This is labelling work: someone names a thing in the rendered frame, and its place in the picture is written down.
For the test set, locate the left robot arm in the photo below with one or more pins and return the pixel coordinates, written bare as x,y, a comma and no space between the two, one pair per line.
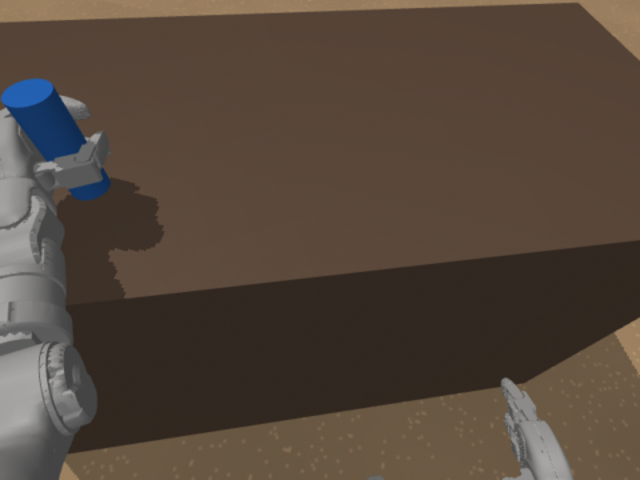
46,394

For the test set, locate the right robot hand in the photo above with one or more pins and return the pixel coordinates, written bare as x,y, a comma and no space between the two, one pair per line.
533,442

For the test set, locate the can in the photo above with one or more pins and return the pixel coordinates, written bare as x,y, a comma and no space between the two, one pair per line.
41,113

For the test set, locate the left robot hand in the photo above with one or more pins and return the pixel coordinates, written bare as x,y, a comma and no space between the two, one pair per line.
19,157

